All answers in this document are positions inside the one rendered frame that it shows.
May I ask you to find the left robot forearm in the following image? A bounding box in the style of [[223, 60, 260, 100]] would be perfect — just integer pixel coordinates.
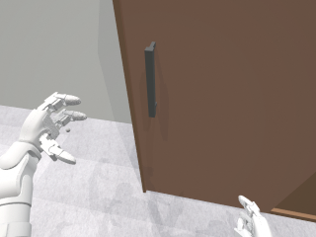
[[0, 141, 42, 237]]

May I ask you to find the handle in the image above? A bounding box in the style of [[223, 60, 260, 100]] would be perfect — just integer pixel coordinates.
[[144, 41, 157, 118]]

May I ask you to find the left robot hand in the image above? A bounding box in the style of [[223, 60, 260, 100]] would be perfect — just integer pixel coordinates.
[[18, 92, 87, 165]]

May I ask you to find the right robot hand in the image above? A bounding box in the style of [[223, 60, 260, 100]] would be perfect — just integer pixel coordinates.
[[234, 195, 274, 237]]

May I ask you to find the wardrobe door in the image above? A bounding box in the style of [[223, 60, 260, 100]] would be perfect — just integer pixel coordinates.
[[120, 0, 316, 213], [275, 172, 316, 216]]

